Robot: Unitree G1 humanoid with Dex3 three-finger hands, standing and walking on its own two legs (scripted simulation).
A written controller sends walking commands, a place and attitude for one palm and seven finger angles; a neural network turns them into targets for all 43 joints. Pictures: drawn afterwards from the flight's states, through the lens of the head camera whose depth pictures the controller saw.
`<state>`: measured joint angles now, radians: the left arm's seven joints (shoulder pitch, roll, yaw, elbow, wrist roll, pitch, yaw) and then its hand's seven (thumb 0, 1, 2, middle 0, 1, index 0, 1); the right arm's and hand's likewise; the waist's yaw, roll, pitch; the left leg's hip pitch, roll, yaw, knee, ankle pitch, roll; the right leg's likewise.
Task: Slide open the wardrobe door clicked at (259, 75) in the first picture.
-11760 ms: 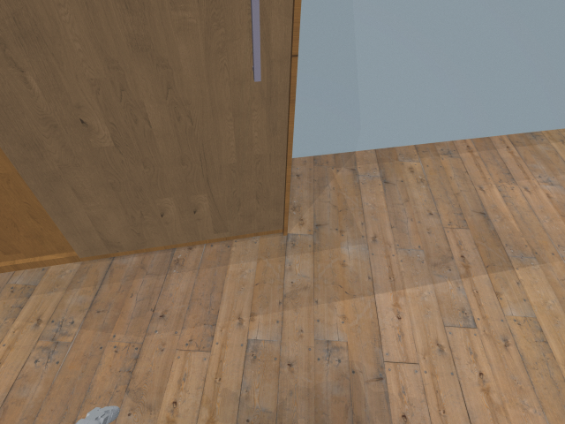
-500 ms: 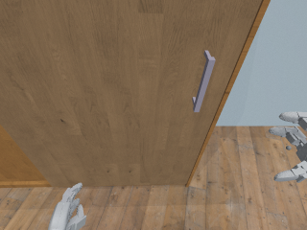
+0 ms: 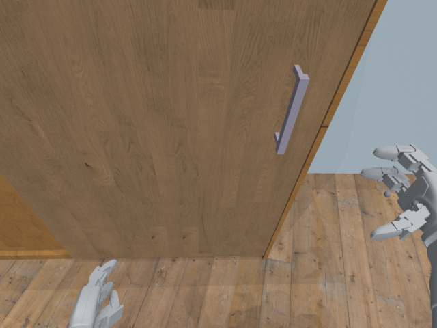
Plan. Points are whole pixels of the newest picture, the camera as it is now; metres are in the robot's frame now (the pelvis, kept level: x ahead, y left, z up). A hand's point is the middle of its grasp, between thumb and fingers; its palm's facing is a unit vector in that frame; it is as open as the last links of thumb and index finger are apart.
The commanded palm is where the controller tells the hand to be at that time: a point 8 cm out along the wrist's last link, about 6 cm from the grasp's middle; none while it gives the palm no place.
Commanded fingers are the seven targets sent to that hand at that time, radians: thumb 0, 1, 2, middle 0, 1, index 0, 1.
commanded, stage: move the hooked fingers beside the handle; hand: right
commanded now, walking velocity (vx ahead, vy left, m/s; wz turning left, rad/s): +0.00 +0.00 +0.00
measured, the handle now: (288, 113) +0.53 -0.13 +0.13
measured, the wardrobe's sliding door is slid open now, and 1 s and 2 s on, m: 0.00 0.00 0.00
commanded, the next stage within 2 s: none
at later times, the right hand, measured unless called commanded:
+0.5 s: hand (366, 168) +0.37 -0.24 +0.14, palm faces -0.03 +1.00 -0.03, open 14.0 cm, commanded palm +0.35 -0.29 +0.14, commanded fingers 0.00 0.50 -0.30 0.30 1.20 0.30 1.20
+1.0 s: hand (342, 144) +0.43 -0.22 +0.14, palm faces -0.06 +1.00 -0.01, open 14.0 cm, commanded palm +0.41 -0.27 +0.14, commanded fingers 0.00 0.50 -0.30 0.30 1.20 0.30 1.20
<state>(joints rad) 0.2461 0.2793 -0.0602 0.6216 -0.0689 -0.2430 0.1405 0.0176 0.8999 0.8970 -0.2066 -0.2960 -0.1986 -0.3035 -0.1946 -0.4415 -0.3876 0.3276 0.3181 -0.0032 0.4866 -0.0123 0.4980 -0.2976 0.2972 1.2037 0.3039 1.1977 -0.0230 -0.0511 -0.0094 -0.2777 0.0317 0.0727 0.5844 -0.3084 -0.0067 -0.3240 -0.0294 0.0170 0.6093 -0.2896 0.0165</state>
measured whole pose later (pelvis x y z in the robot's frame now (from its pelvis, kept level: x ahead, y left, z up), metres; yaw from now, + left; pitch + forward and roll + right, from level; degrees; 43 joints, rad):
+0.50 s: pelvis +0.01 +0.00 +0.00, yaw +1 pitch +3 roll +1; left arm 0.29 0.29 -0.04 0.63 -0.07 -0.18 0.13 0.02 0.90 0.90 -0.21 -0.30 -0.20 -0.30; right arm -0.37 -0.46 -0.39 0.55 0.28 -0.03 0.45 -0.01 0.50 -0.30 0.30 1.20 0.30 1.20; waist 0.02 -0.03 -0.03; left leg -0.33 0.02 0.06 0.60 -0.32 -0.01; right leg -0.37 -0.04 0.00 0.62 -0.31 0.02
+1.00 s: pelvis +0.01 -0.01 +0.00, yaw +2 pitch +6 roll +1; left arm 0.33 0.27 -0.04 0.64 -0.06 -0.10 0.10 0.01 0.90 0.90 -0.21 -0.30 -0.20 -0.30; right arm -0.60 -0.46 -0.34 0.77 0.22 -0.09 0.37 -0.01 0.50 -0.30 0.30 1.20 0.30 1.20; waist 0.06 -0.02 -0.04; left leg -0.40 0.03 0.04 0.61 -0.32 -0.02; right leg -0.44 -0.03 -0.01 0.65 -0.32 0.00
